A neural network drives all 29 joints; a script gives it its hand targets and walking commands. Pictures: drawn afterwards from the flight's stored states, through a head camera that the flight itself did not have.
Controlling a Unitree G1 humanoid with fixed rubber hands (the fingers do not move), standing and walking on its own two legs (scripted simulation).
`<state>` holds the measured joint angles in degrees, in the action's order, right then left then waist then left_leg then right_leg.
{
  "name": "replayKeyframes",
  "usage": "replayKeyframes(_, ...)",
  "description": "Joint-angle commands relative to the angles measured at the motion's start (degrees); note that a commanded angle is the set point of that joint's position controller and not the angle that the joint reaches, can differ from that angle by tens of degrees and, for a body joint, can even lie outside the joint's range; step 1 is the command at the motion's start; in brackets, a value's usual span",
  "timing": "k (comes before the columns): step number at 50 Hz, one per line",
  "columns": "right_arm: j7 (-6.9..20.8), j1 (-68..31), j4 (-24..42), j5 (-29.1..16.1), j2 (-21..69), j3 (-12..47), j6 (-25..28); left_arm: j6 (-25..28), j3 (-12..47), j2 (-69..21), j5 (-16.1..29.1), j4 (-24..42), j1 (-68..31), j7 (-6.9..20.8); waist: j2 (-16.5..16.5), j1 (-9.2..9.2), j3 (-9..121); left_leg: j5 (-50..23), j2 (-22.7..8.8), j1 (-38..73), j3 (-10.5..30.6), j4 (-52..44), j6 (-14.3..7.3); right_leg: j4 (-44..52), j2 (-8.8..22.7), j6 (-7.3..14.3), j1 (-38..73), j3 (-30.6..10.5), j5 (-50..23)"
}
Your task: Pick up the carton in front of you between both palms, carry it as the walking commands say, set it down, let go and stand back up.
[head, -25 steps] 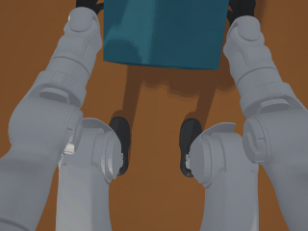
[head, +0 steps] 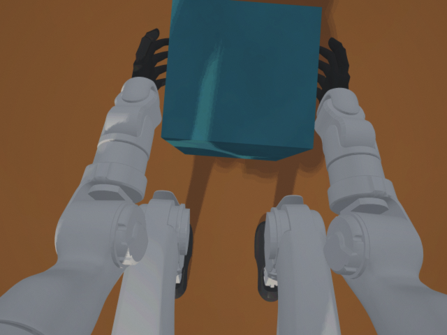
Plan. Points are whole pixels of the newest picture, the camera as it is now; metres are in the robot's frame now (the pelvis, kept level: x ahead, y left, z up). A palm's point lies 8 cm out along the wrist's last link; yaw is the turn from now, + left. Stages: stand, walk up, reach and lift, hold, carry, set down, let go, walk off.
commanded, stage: reach and lift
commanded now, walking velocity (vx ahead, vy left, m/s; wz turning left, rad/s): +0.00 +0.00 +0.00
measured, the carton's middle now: (236, 98) +0.51 -0.01 -0.14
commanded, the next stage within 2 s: none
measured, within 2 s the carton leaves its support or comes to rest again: neither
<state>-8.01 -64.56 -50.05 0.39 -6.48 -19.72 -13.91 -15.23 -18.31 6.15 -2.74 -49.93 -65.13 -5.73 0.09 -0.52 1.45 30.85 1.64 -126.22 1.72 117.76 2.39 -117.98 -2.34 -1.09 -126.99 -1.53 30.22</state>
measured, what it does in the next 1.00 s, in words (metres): rises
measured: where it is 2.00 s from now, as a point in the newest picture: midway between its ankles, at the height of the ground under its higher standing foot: (222, 273)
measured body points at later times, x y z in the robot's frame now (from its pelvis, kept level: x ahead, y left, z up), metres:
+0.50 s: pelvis +0.02 +0.00 +0.13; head +0.25 -0.01 +0.52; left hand +0.49 +0.14 +0.06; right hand +0.48 -0.17 +0.06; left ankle +0.12 +0.13 -0.37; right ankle +0.12 -0.12 -0.37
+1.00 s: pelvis +0.07 -0.01 +0.27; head +0.18 -0.01 +0.71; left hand +0.44 +0.14 +0.23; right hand +0.44 -0.16 +0.23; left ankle +0.12 +0.13 -0.37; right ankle +0.12 -0.12 -0.37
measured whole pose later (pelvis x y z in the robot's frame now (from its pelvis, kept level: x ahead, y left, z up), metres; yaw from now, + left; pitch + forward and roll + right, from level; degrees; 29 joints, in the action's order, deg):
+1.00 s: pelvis +0.07 -0.01 +0.27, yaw -1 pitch +24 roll +1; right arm -4.1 -29.1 -34.9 9.8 6.8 -21.2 -17.8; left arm -19.2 -19.8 -5.6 -11.0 -34.2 -28.8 -1.1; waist -0.8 0.4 11.4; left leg 24.9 2.3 -62.6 3.5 63.7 1.6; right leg -64.3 -2.8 0.1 -63.6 -3.1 24.4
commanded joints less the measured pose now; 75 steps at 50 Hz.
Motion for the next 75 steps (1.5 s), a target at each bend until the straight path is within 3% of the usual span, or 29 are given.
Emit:
replayKeyframes(1,16.99,-34.45,4.41,0.37,63.29,20.45,-2.62,-0.79,17.62,-60.57,0.34,4.87,-33.67,15.21,-1.01,-0.16,53.78,-2.82,7.64,26.41,-5.80,-15.78,-2.97,16.12,-7.46,0.68,29.53,5.75,-3.16)
replayKeyframes(3,16.99,-33.95,3.21,2.16,63.58,18.84,-3.51,-1.46,15.97,-59.60,-0.93,4.57,-33.93,15.65,-3.17,0.20,54.69,-1.94,7.71,26.11,-5.87,-17.39,-3.08,18.83,-7.33,0.58,33.05,5.32,-2.03)
replayKeyframes(4,16.91,-33.87,3.38,2.58,63.45,17.76,-3.66,-1.76,15.24,-59.34,-2.02,4.81,-34.26,15.92,-2.00,1.11,55.28,-1.92,7.80,26.20,-5.92,-18.37,-3.08,19.66,-7.38,0.72,34.15,4.76,-2.30)
replayKeyframes(5,16.83,-33.78,3.26,3.31,63.27,17.57,-3.74,-1.89,15.12,-59.88,-1.74,4.63,-34.76,16.13,-2.72,-0.29,55.81,-1.22,7.78,26.16,-5.71,-19.04,-3.02,20.61,-7.37,0.71,35.41,4.77,-1.54)
replayKeyframes(7,16.82,-32.86,3.12,3.50,64.68,17.46,-3.87,-2.02,17.43,-60.82,-1.29,6.45,-34.78,16.27,-1.19,-0.11,58.40,-3.60,7.98,29.75,-5.42,-21.26,-2.74,21.61,-7.36,0.76,38.11,4.91,-4.98)
replayKeyframes(8,16.85,-32.62,3.48,3.81,64.65,17.05,-3.75,-2.20,17.62,-62.26,-1.28,6.19,-34.26,16.37,0.03,-1.36,59.85,-3.35,8.04,32.06,-5.21,-22.38,-2.42,22.43,-7.65,0.90,38.63,5.19,-4.43)
replayKeyframes(9,17.02,-32.14,3.53,3.59,65.14,17.83,-3.92,-2.33,17.87,-62.49,-1.68,6.49,-32.84,16.38,0.78,0.00,60.16,-4.52,8.22,33.18,-5.33,-23.41,-2.26,23.15,-7.49,0.90,38.91,4.97,-5.31)
replayKeyframes(11,17.20,-30.13,4.66,3.19,67.19,19.77,-4.22,-2.39,18.71,-63.70,-1.32,7.81,-31.70,16.47,-0.88,-0.42,63.13,-6.37,8.51,35.24,-5.52,-24.49,-2.16,25.23,-7.77,0.51,42.95,4.88,-7.66)
replayKeyframes(13,17.57,-29.00,6.27,2.08,68.52,21.47,-4.48,-2.85,20.27,-64.59,-1.48,8.58,-28.24,16.50,0.19,0.97,64.86,-8.96,8.53,39.32,-5.37,-26.20,-2.08,25.91,-7.67,0.03,44.39,4.86,-10.17)
replayKeyframes(16,17.81,-25.43,7.27,1.88,69.92,23.78,-5.38,-3.24,22.03,-65.39,-0.69,11.30,-26.82,16.68,-1.44,0.23,65.73,-8.65,8.67,41.23,-5.40,-28.35,-1.92,29.07,-7.80,-0.34,48.80,4.49,-10.25)
replayKeyframes(17,17.94,-24.82,7.99,1.09,69.87,24.27,-5.39,-3.44,23.14,-66.05,-0.24,11.85,-25.51,16.70,-0.15,0.33,65.27,-9.59,8.53,43.20,-5.05,-29.58,-1.98,29.20,-7.91,-0.44,48.54,4.82,-11.19)
replayKeyframes(22,17.88,-21.41,11.72,-0.30,71.54,28.60,-5.34,-3.57,27.44,-68.54,1.69,15.01,-21.58,16.64,-0.53,0.07,66.98,-13.39,8.74,50.49,-4.49,-33.02,-1.42,33.22,-7.97,-0.72,54.26,4.15,-14.58)
replayKeyframes(29,17.70,-14.12,11.46,-0.29,72.64,30.04,-5.25,-3.66,29.14,-69.46,1.59,14.71,-14.80,16.49,0.28,0.34,59.91,-12.55,8.39,56.80,-3.06,-40.03,-1.15,39.72,-7.80,-0.34,61.11,2.62,-13.99)
replayKeyframes(30,17.65,-12.79,10.83,0.36,73.58,29.80,-5.18,-3.30,28.92,-69.15,1.44,15.25,-14.82,16.48,-1.05,0.31,58.99,-12.08,8.44,57.89,-2.80,-41.21,-1.34,41.30,-7.78,-0.28,61.99,2.15,-13.64)
replayKeyframes(32,17.75,-10.72,10.08,0.80,72.97,29.39,-4.92,-3.50,28.64,-70.45,0.59,13.60,-11.48,16.38,0.33,0.71,56.36,-11.92,8.21,60.19,-2.17,-43.60,-1.26,43.22,-7.68,-0.12,62.81,2.19,-12.60)
replayKeyframes(35,17.67,-7.17,9.98,1.46,72.91,29.08,-4.67,-3.19,28.73,-70.00,0.64,13.90,-8.96,16.50,-0.08,-0.29,53.54,-13.79,8.03,63.84,-1.37,-46.64,-1.40,46.56,-7.36,0.13,66.34,1.44,-14.09)
replayKeyframes(36,17.66,-6.49,9.47,2.12,73.25,28.85,-4.55,-3.03,28.30,-70.40,-0.08,13.49,-7.44,16.41,-0.06,0.93,52.52,-13.78,8.10,64.71,-1.43,-47.69,-1.55,47.72,-7.18,0.04,66.97,1.24,-13.73)
replayKeyframes(37,17.62,-5.45,9.90,1.75,73.63,29.20,-4.43,-2.87,27.94,-69.75,-0.10,13.30,-6.67,16.46,-1.27,0.22,51.84,-14.17,7.75,65.90,-0.86,-48.77,-1.72,48.91,-7.20,0.08,69.06,0.92,-14.49)
replayKeyframes(38,17.49,-4.66,10.20,1.87,73.60,29.61,-4.36,-2.68,28.32,-69.81,-0.54,14.19,-5.69,16.54,-0.35,1.50,51.66,-15.09,7.92,67.09,-0.85,-49.80,-1.82,49.84,-6.99,0.16,70.72,0.29,-15.31)
replayKeyframes(39,17.58,-3.19,9.90,1.88,74.06,29.68,-4.29,-2.62,28.51,-69.45,-0.36,14.51,-4.89,16.58,-1.73,0.80,50.98,-15.61,7.59,68.47,-0.39,-51.00,-1.90,50.99,-6.93,-0.03,72.02,0.54,-16.04)
replayKeyframes(40,17.39,-1.87,11.40,2.59,73.82,29.73,-3.96,-2.60,28.57,-70.87,-0.33,14.05,-3.46,16.71,-0.82,0.14,50.87,-16.47,7.87,69.74,-0.40,-52.07,-1.73,52.46,-6.77,0.22,74.40,-0.20,-17.11)
replayKeyframes(41,17.45,-1.65,11.44,2.38,74.07,30.38,-3.98,-2.42,29.00,-69.90,-0.53,14.56,-2.87,16.76,-1.22,1.52,50.17,-16.97,7.59,71.76,-0.05,-53.27,-1.89,53.32,-6.55,0.15,74.99,-0.44,-17.11)
replayKeyframes(45,17.32,3.00,12.11,2.84,73.85,31.00,-3.75,-2.25,29.93,-70.49,-0.64,15.41,1.26,16.83,-1.20,0.33,46.67,-19.28,6.76,78.16,1.40,-58.26,-2.05,58.19,-6.22,0.50,80.05,-1.18,-19.34)
replayKeyframes(48,17.30,5.84,12.03,3.08,74.51,31.07,-4.20,-2.73,29.56,-70.09,-1.69,15.38,4.77,17.07,-0.36,1.89,42.68,-18.85,6.58,81.06,1.33,-62.12,-2.36,62.56,-5.65,0.73,84.80,-2.68,-19.26)
replayKeyframes(51,17.38,9.12,12.70,3.73,74.32,31.59,-4.78,-3.25,30.10,-70.43,-1.60,15.64,7.72,17.41,-0.99,0.73,39.31,-20.63,6.08,85.93,2.51,-66.07,-2.58,66.39,-5.23,1.04,89.18,-2.99,-21.14)
replayKeyframes(54,17.73,10.45,13.88,3.48,74.54,32.04,-5.31,-3.89,30.80,-69.56,-1.51,16.75,10.14,17.74,-0.84,1.58,37.07,-22.98,5.65,91.92,2.93,-70.21,-2.71,69.81,-5.07,0.86,92.84,-3.11,-22.89)
replayKeyframes(55,17.74,12.44,13.21,4.18,74.42,31.63,-5.72,-4.15,31.07,-69.86,-1.64,17.44,10.21,17.84,-0.32,0.94,35.46,-23.54,5.67,93.13,2.77,-71.47,-2.54,71.50,-4.71,1.12,94.65,-3.58,-23.90)
replayKeyframes(66,19.13,18.78,20.20,2.08,75.87,35.64,-12.40,-11.18,34.59,-69.56,-0.53,22.88,18.06,19.38,-0.59,2.09,25.01,-30.16,4.34,110.61,3.47,-84.59,-3.12,85.36,-2.78,0.74,111.14,-5.25,-30.89)
replayKeyframes(75,20.24,19.66,23.15,3.94,72.48,32.30,-19.51,-18.19,31.53,-67.53,-2.04,25.76,17.89,20.35,-1.10,1.39,10.59,-22.20,3.34,117.43,3.01,-93.83,-3.10,95.14,-2.13,1.35,116.65,-4.41,-20.75)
